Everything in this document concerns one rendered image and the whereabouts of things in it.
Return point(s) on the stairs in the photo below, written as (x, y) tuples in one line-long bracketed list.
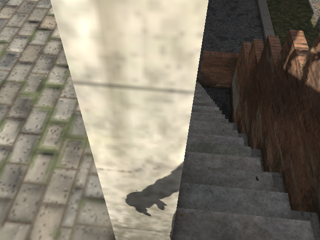
[(223, 194)]

